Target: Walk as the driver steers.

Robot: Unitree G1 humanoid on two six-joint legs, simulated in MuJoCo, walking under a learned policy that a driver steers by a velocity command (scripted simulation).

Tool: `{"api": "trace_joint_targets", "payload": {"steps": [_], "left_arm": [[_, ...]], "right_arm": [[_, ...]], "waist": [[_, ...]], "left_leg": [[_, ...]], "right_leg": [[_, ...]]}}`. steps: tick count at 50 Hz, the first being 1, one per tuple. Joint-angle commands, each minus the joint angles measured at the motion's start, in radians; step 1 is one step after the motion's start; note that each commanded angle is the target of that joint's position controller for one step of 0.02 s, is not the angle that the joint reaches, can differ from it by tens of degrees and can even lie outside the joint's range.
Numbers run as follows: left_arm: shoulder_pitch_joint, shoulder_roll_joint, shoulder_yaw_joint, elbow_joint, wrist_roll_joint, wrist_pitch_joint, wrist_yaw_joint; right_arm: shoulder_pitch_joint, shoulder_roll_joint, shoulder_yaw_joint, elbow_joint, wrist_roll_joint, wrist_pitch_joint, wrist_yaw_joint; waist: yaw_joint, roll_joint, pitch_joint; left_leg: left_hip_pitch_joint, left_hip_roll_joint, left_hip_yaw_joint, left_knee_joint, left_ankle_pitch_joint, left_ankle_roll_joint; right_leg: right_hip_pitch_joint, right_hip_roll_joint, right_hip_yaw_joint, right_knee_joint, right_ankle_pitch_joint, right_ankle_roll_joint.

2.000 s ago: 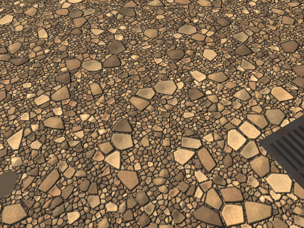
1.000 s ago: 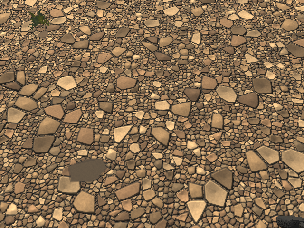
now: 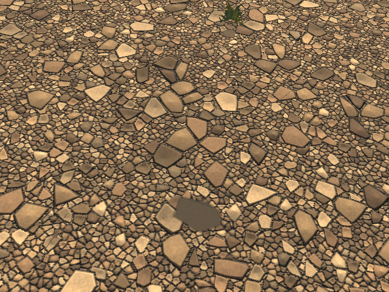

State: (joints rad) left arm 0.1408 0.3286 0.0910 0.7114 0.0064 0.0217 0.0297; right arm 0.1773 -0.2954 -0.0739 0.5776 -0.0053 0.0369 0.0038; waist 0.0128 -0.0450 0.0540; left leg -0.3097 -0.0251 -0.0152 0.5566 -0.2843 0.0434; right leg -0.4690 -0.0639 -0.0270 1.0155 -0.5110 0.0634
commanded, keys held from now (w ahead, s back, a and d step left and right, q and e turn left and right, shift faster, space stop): q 0.02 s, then no key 0.98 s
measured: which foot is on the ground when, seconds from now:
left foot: down 0.00-1.00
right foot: up 0.00-0.32, down 0.34-1.00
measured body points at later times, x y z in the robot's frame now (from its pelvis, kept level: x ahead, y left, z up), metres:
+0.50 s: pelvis +0.01 -0.02 +0.00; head +0.03 -0.03 +0.45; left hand +0.14 +0.25 -0.09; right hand +0.18 -0.25 -0.11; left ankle +0.01 +0.10 -0.73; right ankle +0.03 -0.14 -0.73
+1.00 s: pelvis +0.02 -0.04 +0.00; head +0.03 -0.04 +0.45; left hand +0.12 +0.22 -0.11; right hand +0.15 -0.29 -0.13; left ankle +0.01 +0.10 -0.73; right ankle +0.03 -0.14 -0.73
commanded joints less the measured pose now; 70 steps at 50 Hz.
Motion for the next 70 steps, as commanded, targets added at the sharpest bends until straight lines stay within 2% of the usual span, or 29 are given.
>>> {"api": "trace_joint_targets", "payload": {"steps": [1,2,4,7,12,14,15,16,17,18,19,20,22,24,27,33,49,70], "left_arm": [[-0.061,0.11,0.031,-0.093,0.008,-0.016,0.016],[-0.036,0.104,0.031,-0.081,0.009,-0.016,0.012],[0.0,0.081,0.023,-0.063,-0.001,-0.017,0.004],[-0.027,0.045,0.005,-0.068,-0.005,-0.014,-0.001],[-0.043,0.053,0.0,-0.08,-0.012,-0.017,-0.012],[-0.027,0.046,-0.002,-0.079,-0.014,-0.023,-0.017],[-0.001,0.032,-0.006,-0.071,-0.011,-0.028,-0.022],[0.02,0.024,-0.011,-0.066,0.001,-0.035,-0.026],[0.036,0.061,-0.008,-0.071,0.017,-0.04,-0.023],[0.002,0.135,0.005,-0.077,0.021,-0.041,-0.02],[-0.027,0.073,-0.009,-0.075,0.018,-0.042,-0.026],[-0.052,0.031,-0.021,-0.083,0.014,-0.046,-0.031],[-0.041,0.043,-0.021,-0.083,0.012,-0.055,-0.031],[-0.011,0.041,-0.025,-0.076,0.012,-0.064,-0.027],[0.004,0.028,-0.032,-0.078,0.01,-0.061,-0.021],[0.011,0.018,-0.039,-0.079,0.007,-0.057,-0.021],[0.049,0.005,-0.049,-0.008,0.003,-0.062,-0.024],[0.098,0.023,-0.056,0.153,-0.003,-0.056,-0.014]], "right_arm": [[-0.03,-0.163,-0.045,-0.059,0.02,-0.03,-0.017],[-0.046,-0.151,-0.036,-0.061,0.019,-0.027,-0.024],[-0.048,-0.137,-0.028,-0.055,0.006,-0.025,-0.031],[-0.035,-0.136,-0.024,-0.035,0.003,-0.023,-0.035],[-0.039,-0.143,-0.018,-0.011,-0.005,-0.016,-0.021],[-0.053,-0.125,-0.008,0.0,0.0,-0.016,-0.015],[-0.07,-0.108,0.0,0.005,0.006,-0.017,-0.015],[-0.058,-0.085,0.01,0.016,0.008,-0.02,-0.014],[-0.019,-0.056,0.019,0.026,-0.007,-0.029,-0.015],[0.05,-0.062,0.014,0.037,-0.018,-0.039,-0.011],[0.037,-0.063,0.014,0.048,-0.022,-0.039,-0.014],[-0.003,-0.083,0.01,0.05,-0.023,-0.035,-0.016],[-0.042,-0.084,0.005,0.051,-0.014,-0.022,-0.02],[-0.032,-0.069,0.006,0.059,-0.01,-0.016,-0.019],[-0.017,-0.051,0.007,0.08,-0.008,-0.021,-0.02],[0.007,-0.043,0.004,0.119,-0.006,-0.025,-0.027],[0.039,-0.044,0.0,0.226,-0.003,-0.02,-0.053],[0.054,-0.041,0.005,0.423,0.002,-0.029,-0.063]], "waist": [[-0.017,0.176,-0.125],[-0.002,0.185,-0.14],[0.005,0.176,-0.171],[-0.017,0.178,-0.161],[-0.044,0.199,-0.117],[-0.03,0.192,-0.107],[-0.005,0.178,-0.107],[0.014,0.151,-0.111],[-0.004,0.084,-0.141],[-0.079,-0.069,-0.138],[-0.071,-0.122,-0.151],[-0.054,-0.1,-0.119],[-0.025,-0.065,-0.086],[-0.019,-0.038,-0.078],[-0.011,0.002,-0.076],[-0.009,0.052,-0.073],[-0.016,0.04,-0.053],[-0.01,0.038,-0.027]], "left_leg": [[0.235,0.257,-0.313,-0.197,0.469,0.189],[0.21,0.239,-0.286,-0.195,0.518,0.186],[0.204,0.219,-0.249,-0.192,0.539,0.188],[0.2,0.205,-0.244,-0.188,0.467,0.181],[0.116,0.217,-0.304,-0.183,0.325,0.198],[0.102,0.209,-0.326,-0.163,0.315,0.187],[0.084,0.191,-0.32,-0.144,0.309,0.167],[0.054,0.165,-0.311,-0.136,0.272,0.127],[0.01,0.117,-0.28,-0.097,0.174,0.066],[-0.019,0.025,-0.179,-0.058,0.041,0.014],[0.074,0.015,-0.133,-0.072,-0.008,-0.028],[0.095,0.019,-0.132,-0.081,0.026,-0.041],[0.078,0.018,-0.142,-0.074,0.09,-0.024],[0.078,0.027,-0.155,-0.086,0.12,-0.015],[0.072,0.03,-0.158,-0.091,0.144,-0.018],[0.083,0.035,-0.162,-0.095,0.177,-0.033],[0.134,0.043,-0.158,-0.103,0.217,-0.054],[0.134,0.042,-0.129,-0.15,0.202,-0.074]], "right_leg": [[-0.232,0.006,0.094,0.13,0.064,0.007],[-0.186,0.02,0.083,0.146,0.109,0.016],[-0.13,0.033,0.068,0.106,0.162,0.029],[-0.073,0.029,0.064,-0.067,0.183,0.033],[0.07,0.033,0.054,-0.263,0.13,0.012],[0.132,0.039,0.05,-0.375,0.156,-0.002],[0.199,0.045,0.04,-0.493,0.238,-0.013],[0.291,0.038,0.05,-0.628,0.39,-0.029],[0.395,-0.046,0.132,-0.635,0.58,-0.055],[0.388,-0.124,0.195,-0.587,0.677,-0.119],[0.281,-0.135,0.221,-0.619,0.529,-0.175],[0.251,-0.095,0.196,-0.628,0.407,-0.159],[0.244,-0.045,0.145,-0.613,0.345,-0.11],[0.244,-0.033,0.129,-0.603,0.335,-0.097],[0.258,-0.022,0.117,-0.585,0.343,-0.098],[0.266,-0.007,0.108,-0.575,0.355,-0.104],[0.255,0.008,0.105,-0.611,0.364,-0.112],[0.288,0.01,0.122,-0.668,0.368,-0.129]]}}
